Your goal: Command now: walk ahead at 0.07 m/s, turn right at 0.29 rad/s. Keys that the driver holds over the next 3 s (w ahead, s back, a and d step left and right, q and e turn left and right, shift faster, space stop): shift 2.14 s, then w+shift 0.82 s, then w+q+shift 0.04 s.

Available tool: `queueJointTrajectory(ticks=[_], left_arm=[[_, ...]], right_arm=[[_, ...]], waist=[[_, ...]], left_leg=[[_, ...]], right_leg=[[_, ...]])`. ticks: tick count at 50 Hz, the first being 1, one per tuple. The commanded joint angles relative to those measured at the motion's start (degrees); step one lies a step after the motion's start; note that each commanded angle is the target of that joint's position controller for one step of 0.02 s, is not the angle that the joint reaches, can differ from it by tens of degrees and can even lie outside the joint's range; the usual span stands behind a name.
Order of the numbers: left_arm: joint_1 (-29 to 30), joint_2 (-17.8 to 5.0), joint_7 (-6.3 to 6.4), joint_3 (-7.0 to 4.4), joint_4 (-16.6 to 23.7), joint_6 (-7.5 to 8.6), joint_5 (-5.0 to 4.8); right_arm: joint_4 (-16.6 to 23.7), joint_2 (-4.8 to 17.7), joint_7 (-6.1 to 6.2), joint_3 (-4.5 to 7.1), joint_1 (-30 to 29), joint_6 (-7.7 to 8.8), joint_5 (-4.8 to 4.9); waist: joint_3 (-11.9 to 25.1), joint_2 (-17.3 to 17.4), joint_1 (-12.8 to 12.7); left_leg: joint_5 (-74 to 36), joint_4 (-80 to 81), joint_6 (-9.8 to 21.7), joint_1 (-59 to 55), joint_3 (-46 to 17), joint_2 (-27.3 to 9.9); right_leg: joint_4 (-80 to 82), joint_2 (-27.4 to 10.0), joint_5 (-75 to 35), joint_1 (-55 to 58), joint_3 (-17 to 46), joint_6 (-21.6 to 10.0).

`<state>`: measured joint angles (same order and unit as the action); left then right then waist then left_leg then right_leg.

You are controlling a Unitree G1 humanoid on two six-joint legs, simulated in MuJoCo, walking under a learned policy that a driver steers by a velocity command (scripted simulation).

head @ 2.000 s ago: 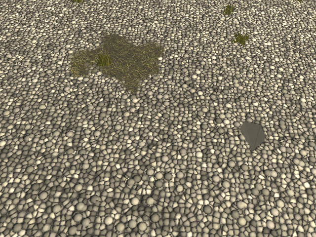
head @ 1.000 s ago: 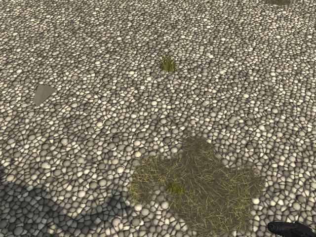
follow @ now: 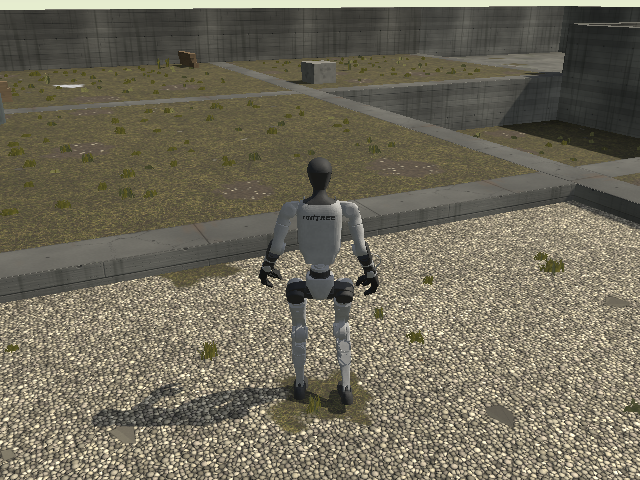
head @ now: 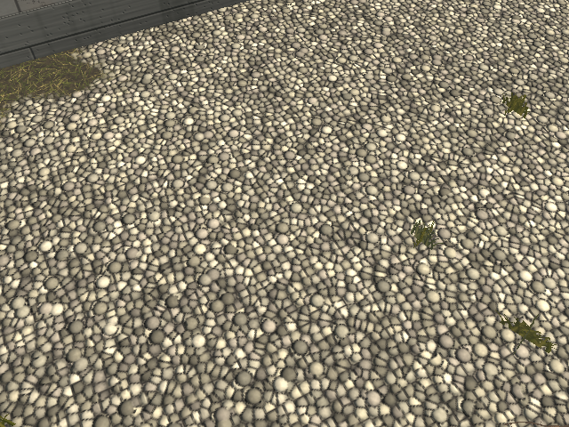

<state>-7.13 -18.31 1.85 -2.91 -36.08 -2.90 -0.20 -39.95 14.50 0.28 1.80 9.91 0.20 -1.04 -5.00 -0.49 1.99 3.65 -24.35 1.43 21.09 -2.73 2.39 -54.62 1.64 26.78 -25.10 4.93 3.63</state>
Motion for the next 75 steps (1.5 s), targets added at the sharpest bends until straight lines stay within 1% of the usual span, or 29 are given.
queueJointTrajectory(ticks=[1, 2, 4, 5, 6, 7, 8, 9, 10, 11, 12, 13, 14, 15, 19, 22, 27, 33, 42, 53, 63, 75], left_arm=[[-4.16, -3.58, -0.39, -0.51, 1.41, 0.52, 0.08], [-4.06, -3.89, -0.64, -0.57, 1.13, 0.45, 0.00], [-5.53, -3.26, -1.26, -0.52, -0.14, 0.48, 0.11], [-5.63, -3.18, -1.47, -0.51, -0.51, 0.53, 0.42], [-4.82, -4.38, -1.44, -0.52, 0.16, 0.63, 1.20], [-3.83, -8.48, -1.21, -1.24, 0.66, 0.59, 2.33], [-2.39, -5.21, -1.55, -0.48, -0.05, 1.04, 2.74], [0.59, -2.24, -1.73, 0.60, 0.57, 1.74, 2.82], [0.69, -1.43, -1.82, 0.84, -0.08, 2.36, 2.80], [-0.02, -2.11, -1.89, 0.72, -0.56, 2.91, 2.48], [-0.61, -2.26, -1.93, 0.76, -1.13, 3.33, 2.24], [-1.66, -2.16, -1.85, 0.92, -1.57, 3.54, 2.08], [-2.62, -1.98, -1.75, 1.00, -1.97, 3.62, 1.90], [-3.14, -2.08, -1.65, 0.99, -2.33, 3.70, 1.74], [-4.49, -1.97, -1.22, 0.93, -3.38, 3.92, 1.27], [-5.32, -1.53, -1.13, 0.92, -4.26, 3.97, 1.07], [-6.34, -1.12, -1.04, 0.76, -5.96, 3.93, 0.90], [-7.33, -1.11, -0.78, 0.52, -8.50, 3.92, 0.78], [-8.37, -1.17, -0.35, 0.44, -12.98, 4.06, 0.65], [-9.58, -0.52, -0.09, 0.77, -17.96, 4.09, 0.58], [-11.08, 0.43, -0.01, 1.18, -21.39, 4.12, 0.52], [-13.04, 1.55, 0.07, 1.52, -24.01, 4.15, 0.43]], right_arm=[[3.73, 9.67, 0.03, 2.57, -3.10, 0.46, 0.69], [3.38, 9.81, 0.02, 2.53, -2.65, 0.26, 0.82], [2.76, 9.51, 0.10, 2.23, -2.59, -0.20, 1.30], [1.97, 8.98, 0.18, 1.98, -1.10, -0.25, 1.50], [0.99, 8.11, 0.09, 1.59, 0.95, 0.04, 1.35], [1.59, 6.05, -0.27, 1.01, 2.12, 0.74, 0.29], [2.01, 5.17, -0.32, 0.86, -0.38, 1.19, -0.19], [1.82, 5.69, -0.31, 0.98, -2.01, 1.25, -0.59], [1.36, 5.09, -0.33, 0.90, -2.36, 1.20, -0.83], [0.73, 5.26, -0.14, 0.93, -1.80, 1.00, -1.02], [0.39, 5.87, -0.10, 1.07, -0.97, 0.83, -0.96], [0.08, 6.14, -0.11, 1.10, -0.61, 0.83, -0.63], [-0.45, 6.43, -0.12, 1.17, -0.34, 0.88, -0.32], [-0.85, 6.09, -0.10, 1.09, -0.39, 0.97, -0.20], [-2.29, 5.65, 0.20, 0.95, -0.66, 1.20, -0.11], [-3.24, 5.62, 0.48, 0.92, -1.02, 1.11, 0.14], [-4.98, 5.70, 0.97, 0.94, -1.65, 0.66, 0.44], [-7.75, 5.82, 1.44, 1.04, -2.38, 0.03, 0.64], [-12.56, 5.69, 1.88, 1.25, -3.27, -0.54, 0.80], [-17.44, 5.26, 2.23, 1.27, -3.04, -0.72, 0.87], [-20.16, 4.64, 2.47, 1.09, -1.73, -0.76, 0.92], [-21.84, 3.74, 2.64, 0.82, 0.14, -0.78, 1.01]], waist=[[12.46, 9.89, -1.65], [12.01, 10.19, -1.53], [10.73, 9.88, -2.84], [10.13, 9.41, -3.01], [10.01, 7.18, -2.72], [10.02, -2.30, -0.63], [9.19, -8.04, -0.81], [6.74, -7.33, -0.52], [6.18, -7.33, -0.40], [5.67, -7.13, -0.58], [4.79, -6.59, -0.39], [4.14, -5.58, -0.28], [3.74, -3.81, -0.49], [3.53, -2.83, -0.52], [4.95, -0.36, -0.96], [6.35, 0.57, -1.20], [7.40, 0.62, -1.36], [7.07, 0.22, -1.43], [5.77, 0.26, -1.46], [4.45, 0.35, -1.48], [3.52, 0.26, -1.51], [2.83, 0.32, -1.61]], left_leg=[[-0.90, 7.76, 11.66, -9.79, -14.87, -13.78], [2.35, 7.92, 11.55, -9.15, -15.13, -13.99], [8.56, 7.43, 9.83, -5.74, -13.98, -13.07], [11.59, 7.12, 7.93, -3.10, -12.99, -12.05], [14.82, 5.83, 4.71, 0.59, -11.27, -10.83], [17.83, 0.40, 0.86, 4.26, -4.86, -5.91], [15.21, -2.19, -2.03, -1.52, 0.68, -2.50], [11.03, -2.32, -3.00, -5.43, -0.08, -2.99], [7.80, -1.51, -3.24, -7.60, -0.18, -3.10], [6.00, -1.32, -3.31, -9.04, -0.30, -3.33], [4.99, -0.83, -2.98, -9.83, -0.91, -3.86], [5.09, -0.62, -2.35, -10.31, -1.26, -4.20], [5.71, -0.56, -1.73, -9.99, -1.48, -4.24], [5.53, -0.44, -1.35, -9.76, -1.53, -4.30], [1.81, -0.87, -1.26, -10.58, -1.87, -4.67], [-0.88, -1.57, -1.08, -11.46, -1.93, -4.83], [-3.84, -2.62, -0.60, -12.53, -1.98, -4.98], [-4.79, -2.93, -0.32, -13.11, -1.91, -4.93], [-3.91, -2.03, -0.30, -13.60, -1.65, -4.55], [-1.87, -0.85, -0.43, -13.34, -1.23, -4.10], [-0.68, -0.29, -0.46, -12.90, -0.99, -3.83], [-0.28, -0.06, -0.43, -12.52, -0.84, -3.63]], right_leg=[[10.13, -0.79, -3.51, 6.22, -1.44, -1.10], [13.37, -0.83, -5.05, 7.69, -1.65, -1.71], [23.95, -0.29, -11.48, 13.32, -3.06, -3.83], [28.53, -0.06, -13.72, 16.91, -3.25, -5.37], [30.54, -3.09, -16.06, 20.81, 0.03, -7.36], [31.17, -10.54, -16.84, 21.02, 8.32, -10.98], [35.12, -13.53, -9.69, 11.22, 11.69, -13.76], [36.60, -11.64, -4.50, 7.11, 10.68, -12.41], [36.05, -9.43, -2.32, 6.05, 8.79, -10.23], [35.72, -8.26, -2.19, 5.32, 7.76, -8.95], [35.55, -7.83, -2.81, 4.36, 7.41, -8.31], [35.31, -7.06, -3.36, 3.69, 6.74, -7.72], [34.91, -6.44, -3.81, 4.02, 6.08, -7.39], [34.16, -6.10, -4.93, 4.64, 5.68, -7.26], [32.18, -5.17, -12.20, 6.92, 4.44, -7.25], [31.14, -4.51, -16.45, 8.49, 3.52, -7.04], [30.37, -3.74, -21.25, 9.96, 2.42, -6.66], [30.63, -3.32, -23.46, 10.79, 1.74, -6.30], [31.98, -2.98, -22.86, 11.40, 1.02, -5.93], [33.49, -2.64, -20.47, 11.56, 0.24, -5.76], [34.32, -2.41, -18.91, 11.31, -0.28, -5.69], [34.73, -2.22, -18.29, 11.09, -0.75, -5.66]])
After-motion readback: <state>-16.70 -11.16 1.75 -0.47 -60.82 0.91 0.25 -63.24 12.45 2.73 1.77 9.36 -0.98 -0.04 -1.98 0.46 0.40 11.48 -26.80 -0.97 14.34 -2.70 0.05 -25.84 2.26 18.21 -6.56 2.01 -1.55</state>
